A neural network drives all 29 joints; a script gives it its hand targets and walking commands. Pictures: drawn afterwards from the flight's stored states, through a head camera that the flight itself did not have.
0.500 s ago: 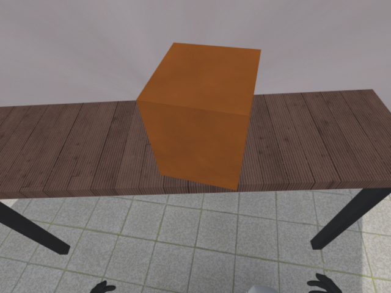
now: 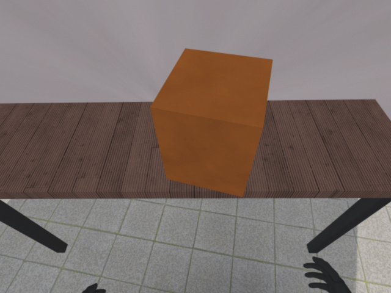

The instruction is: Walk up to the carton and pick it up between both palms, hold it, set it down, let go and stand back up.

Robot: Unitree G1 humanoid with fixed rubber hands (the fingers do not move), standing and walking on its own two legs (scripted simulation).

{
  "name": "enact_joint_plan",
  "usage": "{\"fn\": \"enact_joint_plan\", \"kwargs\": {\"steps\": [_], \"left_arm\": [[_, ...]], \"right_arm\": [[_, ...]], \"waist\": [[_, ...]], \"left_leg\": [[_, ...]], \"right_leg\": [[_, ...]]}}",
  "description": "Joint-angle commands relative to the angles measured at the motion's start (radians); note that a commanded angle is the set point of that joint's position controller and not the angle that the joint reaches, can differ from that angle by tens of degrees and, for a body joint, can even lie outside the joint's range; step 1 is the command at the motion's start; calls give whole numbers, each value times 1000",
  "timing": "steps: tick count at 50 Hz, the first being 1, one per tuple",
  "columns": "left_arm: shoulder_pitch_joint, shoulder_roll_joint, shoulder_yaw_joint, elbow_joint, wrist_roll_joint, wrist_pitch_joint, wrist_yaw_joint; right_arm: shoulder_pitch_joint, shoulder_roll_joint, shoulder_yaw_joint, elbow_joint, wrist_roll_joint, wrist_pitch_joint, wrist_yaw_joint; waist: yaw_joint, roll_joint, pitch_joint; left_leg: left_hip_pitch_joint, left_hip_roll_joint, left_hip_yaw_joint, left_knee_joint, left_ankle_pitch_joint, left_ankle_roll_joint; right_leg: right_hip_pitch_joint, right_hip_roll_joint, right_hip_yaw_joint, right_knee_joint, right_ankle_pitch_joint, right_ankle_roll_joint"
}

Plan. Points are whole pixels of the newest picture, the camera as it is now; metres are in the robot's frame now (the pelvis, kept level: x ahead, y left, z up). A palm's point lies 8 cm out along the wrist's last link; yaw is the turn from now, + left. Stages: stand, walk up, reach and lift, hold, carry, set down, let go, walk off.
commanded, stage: walk up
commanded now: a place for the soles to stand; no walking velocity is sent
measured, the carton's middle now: (214, 124) +0.47 -0.03 +0.06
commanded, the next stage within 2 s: none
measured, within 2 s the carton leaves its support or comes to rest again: neither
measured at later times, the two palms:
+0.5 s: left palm out of the picture +0.05 +0.24 -0.10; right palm out of the picture +0.11 -0.28 -0.11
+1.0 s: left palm out of the picture +0.08 +0.25 -0.12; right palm (326, 265) +0.19 -0.26 -0.10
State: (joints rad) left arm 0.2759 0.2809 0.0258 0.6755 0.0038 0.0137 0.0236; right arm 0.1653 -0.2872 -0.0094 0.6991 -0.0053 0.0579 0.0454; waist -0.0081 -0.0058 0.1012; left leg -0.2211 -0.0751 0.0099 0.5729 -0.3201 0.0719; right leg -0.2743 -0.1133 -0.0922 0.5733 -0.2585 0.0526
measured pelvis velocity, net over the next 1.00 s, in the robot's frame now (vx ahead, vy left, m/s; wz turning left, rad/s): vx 0.05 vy -0.01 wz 0.08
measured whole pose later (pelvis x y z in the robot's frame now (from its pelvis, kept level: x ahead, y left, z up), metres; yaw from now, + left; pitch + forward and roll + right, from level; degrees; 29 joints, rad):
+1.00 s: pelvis +0.05 -0.01 +0.00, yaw +4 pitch -2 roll +1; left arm 0.37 0.27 0.03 0.70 0.00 0.03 0.03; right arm 0.23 -0.23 -0.03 0.68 -0.03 0.01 0.01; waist 0.00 -0.04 0.09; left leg -0.20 -0.06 0.03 0.59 -0.35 0.06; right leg -0.30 -0.07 -0.01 0.88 -0.57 0.01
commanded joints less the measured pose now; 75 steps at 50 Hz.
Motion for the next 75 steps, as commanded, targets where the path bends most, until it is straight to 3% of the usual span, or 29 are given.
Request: {"fn": "enact_joint_plan", "kwargs": {"steps": [1, 11, 13, 15, 18, 21, 26, 31, 34, 36, 38, 39, 40, 41, 42, 43, 44, 45, 46, 48, 52, 54, 55, 56, 57, 58, 62, 64, 75], "left_arm": [[35, 159, 51, -78, 2, -25, 5], [71, 159, 43, -51, 1, -36, -4], [122, 142, 55, -45, 19, -41, -14], [109, 126, 54, -57, 19, -40, -16], [156, 151, 56, -57, 21, -58, -15], [156, 203, 64, -45, 27, -60, -12], [161, 161, 39, -57, 15, -58, -18], [160, 128, 32, -74, 16, -45, -13], [166, 129, 35, -78, 16, -42, -8], [185, 145, 40, -73, 19, -45, -6], [254, 201, 67, -68, 26, -47, -2], [263, 216, 77, -67, 30, -44, 1], [238, 218, 79, -68, 30, -39, 4], [200, 209, 72, -74, 34, -32, 6], [178, 210, 64, -71, 39, -25, 6], [137, 209, 51, -69, 31, -20, 0], [109, 167, 32, -87, 15, -23, -13], [85, 85, 7, -119, -1, -19, -11], [60, 93, 15, -106, 1, -3, 5], [66, 76, 17, -90, -7, -3, 16], [124, 65, 33, -63, 13, -32, 16], [168, 67, 38, -57, 25, -45, 12], [166, 134, 54, -69, 37, -52, 14], [141, 216, 75, -72, 11, -47, 7], [112, 217, 74, -76, -2, -41, -1], [71, 197, 64, -87, -4, -38, -7], [59, 126, 35, -107, -2, -24, -7], [76, 108, 34, -96, 2, -20, -2], [61, 152, 62, -131, 4, -32, 0]], "right_arm": [[-18, -171, -51, -93, -1, -24, -3], [11, -149, -52, -80, -1, -34, -3], [73, -116, -59, -59, -11, -44, 4], [73, -122, -65, -58, -6, -49, 3], [58, -103, -57, -66, -11, -62, 2], [111, -73, -53, -58, -28, -74, 1], [137, -107, -63, -50, -21, -88, -13], [166, -132, -68, -39, -4, -72, -24], [136, -123, -64, -55, -3, -61, -26], [123, -114, -58, -61, -6, -60, -25], [81, -108, -57, -83, -19, -64, -27], [58, -99, -59, -101, -25, -63, -29], [44, -77, -58, -114, -26, -60, -30], [39, -41, -53, -118, -23, -57, -26], [55, -17, -49, -120, -19, -60, -16], [124, -27, -56, -105, -19, -72, -9], [189, -103, -85, -91, -33, -82, -14], [181, -226, -118, -81, -8, -82, -24], [207, -176, -108, -69, -6, -78, -29], [182, -145, -91, -68, -23, -66, -53], [48, -116, -56, -102, -30, -37, -61], [-5, -127, -39, -103, -4, -34, -51], [-2, -108, -30, -115, 12, -42, -43], [48, -81, -27, -107, 0, -28, -50], [41, -81, -27, -93, -17, -13, -57], [32, -82, -28, -89, -19, -10, -57], [41, -156, -55, -61, -7, -46, -41], [-6, -149, -53, -66, 0, -49, -38], [-14, -142, -46, -80, -6, -23, -32]], "waist": [[0, 36, -141], [8, 5, -100], [3, -6, -93], [4, 26, -3], [28, -36, 23], [8, -95, -26], [8, -41, -92], [1, 68, -109], [5, 53, -64], [17, 10, -73], [74, -78, -100], [89, -102, -88], [80, -146, -56], [66, -173, -3], [47, -155, 16], [-4, -115, -7], [-51, 14, -57], [-45, 233, -68], [-69, 181, -76], [-73, 91, -33], [-2, 114, -101], [49, 94, -134], [51, 13, -188], [15, -61, -189], [11, -105, -154], [4, -125, -109], [5, 4, -124], [25, 4, -117], [5, -3, -83]], "left_leg": [[-38, 162, -175, -157, 289, -17], [-97, 151, -173, -174, 116, -11], [-103, 118, -188, -213, -277, 5], [-157, 133, -227, -250, -323, 14], [-189, 100, -166, -149, -138, 1], [-138, 73, -84, -53, 13, -34], [7, 114, -157, -70, 330, -22], [4, 134, -211, -80, 391, 12], [-44, 134, -220, -74, 358, 33], [-84, 113, -188, -15, 407, 9], [-163, 79, -127, 161, 426, -64], [-200, 62, -78, 247, 295, -94], [-249, 61, -43, 276, -1, -111], [-281, 85, -49, 218, -303, -108], [-236, 115, -64, 74, -269, -92], [-51, 113, -63, -115, 1, -68], [137, 129, -177, -188, 231, -25], [99, 284, -369, -234, 513, 73], [135, 358, -398, -225, 632, 157], [172, 375, -327, -169, 778, 227], [140, 295, -158, -87, 804, 125], [-10, 265, -92, -13, 665, 44], [-103, 209, -54, 42, 433, -22], [-5, 109, -8, 130, 70, -77], [16, 111, -24, 131, -49, -80], [-5, 118, -38, 96, -36, -78], [51, 207, -123, -122, 244, -26], [2, 241, -111, -149, 268, 8], [-21, 224, -16, -113, 12, 15]], "right_leg": [[101, -36, 42, -36, 152, -97], [73, -48, 65, -83, 49, -95], [45, -21, 63, -102, -281, -106], [-12, -8, 57, -95, -290, -100], [21, -68, 135, -195, -222, -119], [65, -184, 242, -265, -182, -186], [80, -84, 64, -103, 224, -137], [89, -16, 6, 10, 165, -104], [78, -7, 12, 9, 164, -99], [141, -43, 39, -19, 253, -118], [256, -163, 149, -69, 368, -226], [264, -248, 211, -111, 403, -301], [253, -326, 267, -152, 428, -355], [227, -368, 280, -164, 458, -366], [193, -344, 243, -140, 460, -322], [79, -273, 157, -73, 416, -239], [-79, -147, 34, 53, 290, -137], [-94, 21, -42, 238, 13, -50], [-139, 48, 28, 339, -383, -41], [-218, 56, 129, 404, -395, -46], [-55, 68, 75, 79, -160, -28], [164, 72, 78, -139, 177, -64], [249, -38, 242, -123, 378, -121], [93, -189, 403, -134, 440, -254], [29, -213, 441, -135, 435, -308], [-1, -195, 432, -127, 417, -301], [-24, 10, 232, 9, 281, -122], [33, 57, 182, 32, 209, -88], [-59, 54, 307, 2, 134, -116]]}}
